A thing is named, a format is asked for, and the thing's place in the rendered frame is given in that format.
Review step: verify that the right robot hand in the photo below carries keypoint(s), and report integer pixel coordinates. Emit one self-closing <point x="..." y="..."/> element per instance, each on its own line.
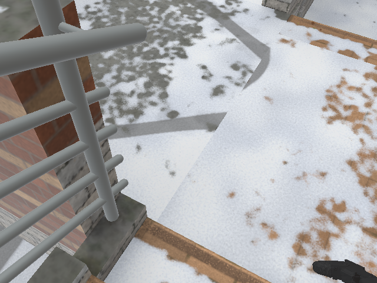
<point x="347" y="271"/>

